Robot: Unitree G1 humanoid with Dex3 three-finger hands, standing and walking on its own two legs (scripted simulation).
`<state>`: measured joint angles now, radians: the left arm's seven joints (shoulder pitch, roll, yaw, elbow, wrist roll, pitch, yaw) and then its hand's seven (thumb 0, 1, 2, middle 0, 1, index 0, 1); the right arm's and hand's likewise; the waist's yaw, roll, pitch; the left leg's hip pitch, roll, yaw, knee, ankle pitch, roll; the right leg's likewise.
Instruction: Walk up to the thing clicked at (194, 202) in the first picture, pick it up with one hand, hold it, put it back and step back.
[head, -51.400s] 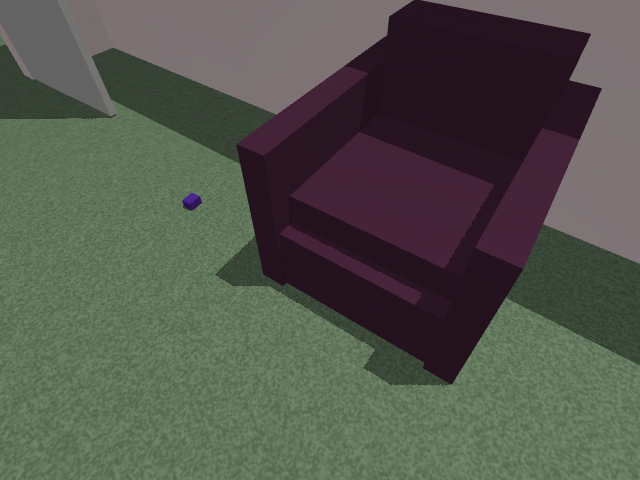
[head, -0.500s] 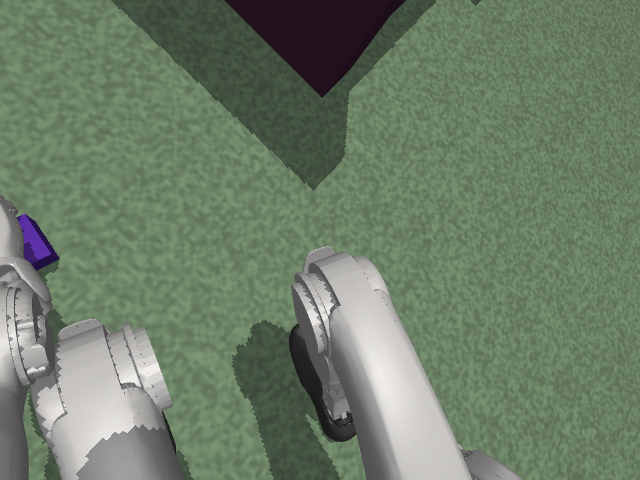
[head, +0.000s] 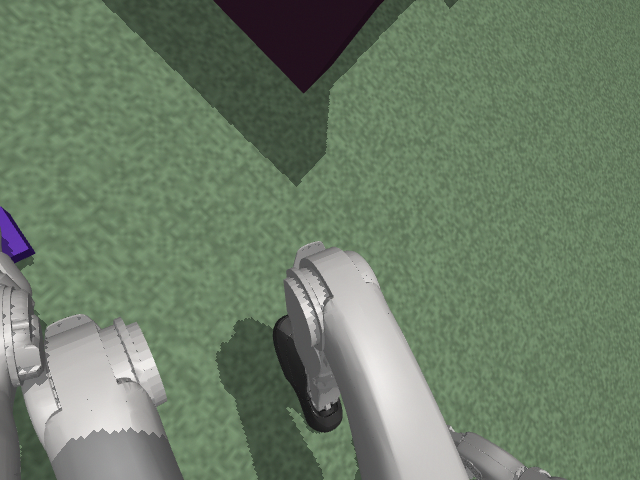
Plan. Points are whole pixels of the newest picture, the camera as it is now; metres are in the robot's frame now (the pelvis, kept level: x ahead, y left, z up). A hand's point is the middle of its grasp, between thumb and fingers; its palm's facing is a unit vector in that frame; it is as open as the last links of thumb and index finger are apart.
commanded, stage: open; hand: left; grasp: from above
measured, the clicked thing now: out of the picture +0.44 +0.27 -0.30
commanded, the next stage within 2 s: withdraw in 0.78 s
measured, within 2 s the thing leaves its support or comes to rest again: neither
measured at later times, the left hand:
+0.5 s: hand out of the picture +0.42 +0.28 -0.25, palm faces -0.35 -0.24 -0.91, open 12.5 cm
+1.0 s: hand out of the picture +0.41 +0.28 -0.25, palm faces -0.36 -0.23 -0.90, open 14.3 cm
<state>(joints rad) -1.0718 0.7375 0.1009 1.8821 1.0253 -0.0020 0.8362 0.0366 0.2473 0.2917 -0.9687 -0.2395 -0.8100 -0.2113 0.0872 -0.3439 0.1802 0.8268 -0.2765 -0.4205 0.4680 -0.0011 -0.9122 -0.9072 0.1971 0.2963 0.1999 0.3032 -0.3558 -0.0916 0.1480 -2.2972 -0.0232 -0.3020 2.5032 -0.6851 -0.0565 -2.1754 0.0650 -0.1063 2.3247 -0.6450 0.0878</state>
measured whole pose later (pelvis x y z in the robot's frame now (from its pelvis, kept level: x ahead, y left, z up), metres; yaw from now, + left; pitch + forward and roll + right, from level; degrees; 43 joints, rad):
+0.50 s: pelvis +0.00 +0.00 +0.00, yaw +0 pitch +26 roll -15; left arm -1.07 0.75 0.07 1.87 0.98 0.01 0.83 0.00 -0.27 0.76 -0.44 -0.61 -0.40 -0.66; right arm 0.09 -0.35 0.20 0.82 -0.27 -0.43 0.47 0.00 -0.90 -0.91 0.20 0.30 0.20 0.30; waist -0.36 -0.10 0.17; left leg -2.28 -0.03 -0.32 2.49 -0.69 -0.06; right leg -2.16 0.06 -0.12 2.31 -0.64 0.09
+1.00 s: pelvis +0.00 +0.00 +0.01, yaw +0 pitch +27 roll -15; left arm -1.05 0.75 0.05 1.85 0.97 0.00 0.82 0.00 -0.56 1.03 -0.13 -0.92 -0.10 -0.96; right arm 0.10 -0.35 0.20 0.83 -0.27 -0.43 0.46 0.00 -0.90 -0.90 0.20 0.30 0.20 0.30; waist -0.36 -0.10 0.16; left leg -2.28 -0.02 -0.32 2.48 -0.69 -0.07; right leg -2.16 0.06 -0.13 2.30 -0.64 0.08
